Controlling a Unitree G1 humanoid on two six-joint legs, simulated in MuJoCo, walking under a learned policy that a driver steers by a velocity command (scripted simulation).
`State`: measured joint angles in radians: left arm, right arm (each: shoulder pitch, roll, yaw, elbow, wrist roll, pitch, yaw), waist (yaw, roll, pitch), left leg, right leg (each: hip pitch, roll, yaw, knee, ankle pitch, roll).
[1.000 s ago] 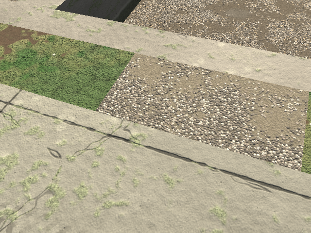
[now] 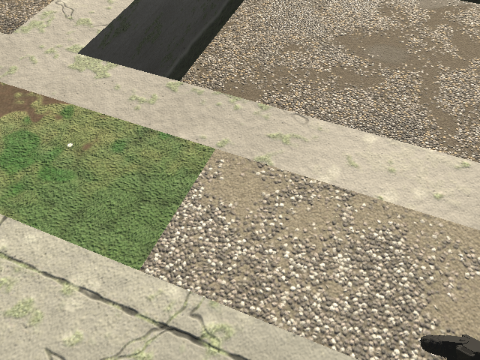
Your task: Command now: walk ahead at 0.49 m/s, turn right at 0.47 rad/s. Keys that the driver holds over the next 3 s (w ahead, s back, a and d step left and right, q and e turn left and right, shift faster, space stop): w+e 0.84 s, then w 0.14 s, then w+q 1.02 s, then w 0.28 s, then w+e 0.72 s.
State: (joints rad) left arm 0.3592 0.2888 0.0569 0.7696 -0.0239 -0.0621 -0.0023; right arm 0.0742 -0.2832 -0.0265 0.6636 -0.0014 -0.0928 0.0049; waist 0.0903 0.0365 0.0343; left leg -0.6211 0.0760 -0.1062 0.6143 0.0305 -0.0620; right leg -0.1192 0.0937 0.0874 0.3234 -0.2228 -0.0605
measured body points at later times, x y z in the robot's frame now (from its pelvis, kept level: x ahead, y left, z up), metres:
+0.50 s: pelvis +0.26 +0.02 -0.01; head +0.29 +0.01 +0.44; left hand +0.54 +0.19 -0.08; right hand +0.19 -0.27 -0.13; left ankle +0.20 +0.16 -0.74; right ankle +0.37 -0.17 -0.69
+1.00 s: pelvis +0.51 -0.12 +0.00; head +0.52 -0.15 +0.45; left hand +0.72 +0.09 -0.10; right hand +0.55 -0.45 -0.09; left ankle +0.76 -0.08 -0.69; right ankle +0.41 -0.16 -0.74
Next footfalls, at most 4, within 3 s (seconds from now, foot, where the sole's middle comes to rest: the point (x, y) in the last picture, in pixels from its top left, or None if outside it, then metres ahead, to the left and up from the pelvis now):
0.12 left None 0.24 0.15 -0.78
0.62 right None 0.45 -0.18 -0.78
1.14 left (327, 257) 0.80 -0.15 -0.78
1.60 right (413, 232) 0.91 -0.43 -0.78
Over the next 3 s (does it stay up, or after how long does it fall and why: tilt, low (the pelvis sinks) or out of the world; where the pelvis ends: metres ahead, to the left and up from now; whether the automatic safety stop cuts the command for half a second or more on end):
stays up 1.16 -0.25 -0.01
